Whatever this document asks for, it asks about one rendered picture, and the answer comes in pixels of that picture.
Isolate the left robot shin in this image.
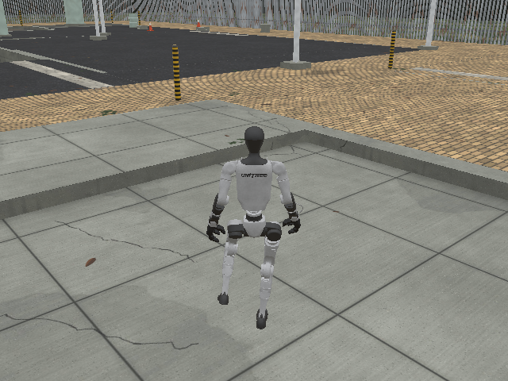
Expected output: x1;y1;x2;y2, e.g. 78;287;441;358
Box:
221;242;235;295

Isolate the robot right forearm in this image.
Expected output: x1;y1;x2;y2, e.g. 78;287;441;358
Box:
284;193;299;221

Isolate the robot left hand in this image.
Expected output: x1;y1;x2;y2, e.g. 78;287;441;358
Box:
206;225;225;242

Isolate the robot right upper arm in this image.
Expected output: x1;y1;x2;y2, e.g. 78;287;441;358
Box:
271;161;293;205

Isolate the robot right hand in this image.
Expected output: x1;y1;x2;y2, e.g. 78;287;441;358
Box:
283;218;301;234

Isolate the robot right foot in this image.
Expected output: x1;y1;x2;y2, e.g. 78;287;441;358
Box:
256;309;268;329

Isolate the robot left upper arm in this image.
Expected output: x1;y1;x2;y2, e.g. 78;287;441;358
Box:
217;160;237;206

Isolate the robot left forearm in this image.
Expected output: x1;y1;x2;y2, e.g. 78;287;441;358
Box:
208;193;225;227

